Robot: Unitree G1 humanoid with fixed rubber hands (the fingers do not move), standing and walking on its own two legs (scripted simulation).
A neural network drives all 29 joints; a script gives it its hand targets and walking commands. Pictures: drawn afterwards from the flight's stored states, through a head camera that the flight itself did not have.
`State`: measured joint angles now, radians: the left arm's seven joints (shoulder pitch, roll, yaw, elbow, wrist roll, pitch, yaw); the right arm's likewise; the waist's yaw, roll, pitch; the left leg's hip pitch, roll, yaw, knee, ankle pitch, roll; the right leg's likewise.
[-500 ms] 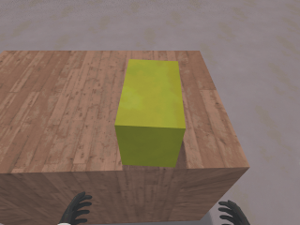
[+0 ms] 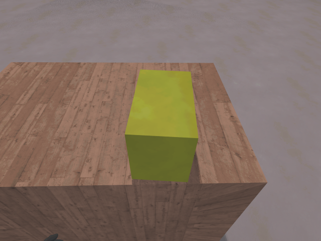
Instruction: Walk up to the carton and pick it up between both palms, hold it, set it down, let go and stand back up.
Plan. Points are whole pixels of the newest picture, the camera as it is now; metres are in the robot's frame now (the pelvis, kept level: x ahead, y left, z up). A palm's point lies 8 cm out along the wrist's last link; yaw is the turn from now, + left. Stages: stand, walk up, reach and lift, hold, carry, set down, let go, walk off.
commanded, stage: stand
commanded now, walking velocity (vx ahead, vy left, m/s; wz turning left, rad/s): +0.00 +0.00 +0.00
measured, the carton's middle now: (162, 122) +0.47 +0.02 +0.04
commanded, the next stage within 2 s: none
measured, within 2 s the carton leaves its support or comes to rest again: neither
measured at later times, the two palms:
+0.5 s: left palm out of the picture +0.06 +0.32 -0.10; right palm out of the picture +0.07 -0.30 -0.10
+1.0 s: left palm out of the picture +0.05 +0.31 -0.10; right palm out of the picture +0.06 -0.31 -0.10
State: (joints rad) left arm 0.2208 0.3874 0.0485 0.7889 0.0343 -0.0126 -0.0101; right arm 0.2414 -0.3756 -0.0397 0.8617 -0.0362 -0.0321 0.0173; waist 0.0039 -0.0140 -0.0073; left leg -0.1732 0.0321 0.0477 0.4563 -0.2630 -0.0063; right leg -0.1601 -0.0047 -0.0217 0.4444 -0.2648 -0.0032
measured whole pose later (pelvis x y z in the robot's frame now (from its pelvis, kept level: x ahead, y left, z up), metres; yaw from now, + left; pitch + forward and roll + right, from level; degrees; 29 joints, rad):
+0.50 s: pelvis -0.01 +0.00 +0.00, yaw +1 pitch -2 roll +0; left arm 0.18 0.40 0.00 0.99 0.02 -0.03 -0.01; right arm 0.19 -0.39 0.01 1.00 -0.02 -0.03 0.01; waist 0.00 0.00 0.01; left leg -0.14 0.02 0.04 0.38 -0.20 0.00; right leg -0.13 -0.02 -0.03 0.37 -0.21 0.01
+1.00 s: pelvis -0.02 +0.00 +0.01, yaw +1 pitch -2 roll +0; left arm 0.15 0.40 -0.01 1.05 0.01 -0.02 -0.01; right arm 0.16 -0.39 0.02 1.06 -0.01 -0.02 0.01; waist 0.00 0.00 0.02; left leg -0.14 0.02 0.03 0.36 -0.18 0.00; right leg -0.12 -0.01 -0.04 0.34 -0.19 0.00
